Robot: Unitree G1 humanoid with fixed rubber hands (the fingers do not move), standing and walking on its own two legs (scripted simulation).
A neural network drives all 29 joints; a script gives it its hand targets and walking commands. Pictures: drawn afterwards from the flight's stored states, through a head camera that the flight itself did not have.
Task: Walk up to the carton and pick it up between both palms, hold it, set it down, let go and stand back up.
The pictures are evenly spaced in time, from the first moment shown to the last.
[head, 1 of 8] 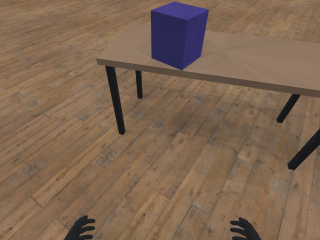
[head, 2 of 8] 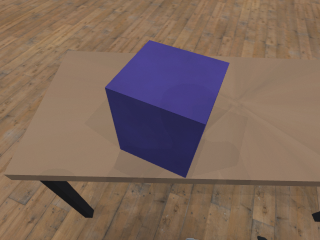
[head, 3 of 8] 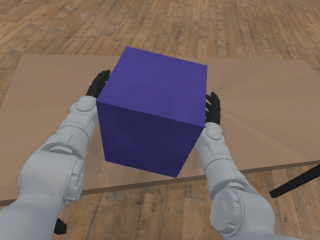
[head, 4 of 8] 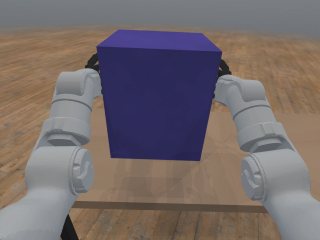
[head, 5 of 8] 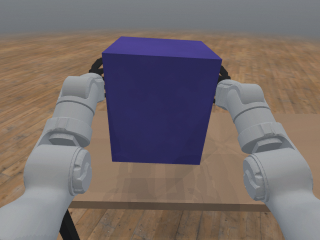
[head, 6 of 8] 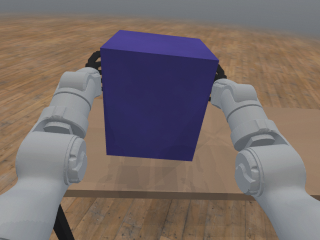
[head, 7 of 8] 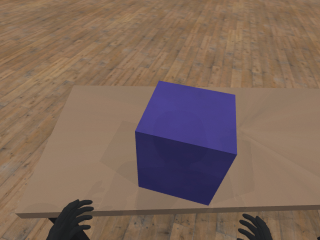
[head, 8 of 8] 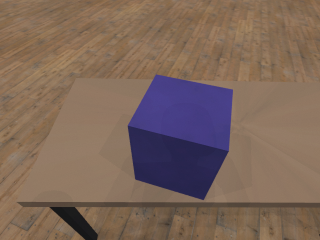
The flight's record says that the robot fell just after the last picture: no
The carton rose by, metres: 0.23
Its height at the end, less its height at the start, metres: +0.00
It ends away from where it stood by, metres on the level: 0.01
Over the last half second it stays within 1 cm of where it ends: yes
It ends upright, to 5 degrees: yes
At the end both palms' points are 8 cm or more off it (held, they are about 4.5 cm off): yes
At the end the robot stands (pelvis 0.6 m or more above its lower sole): yes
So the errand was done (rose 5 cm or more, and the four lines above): yes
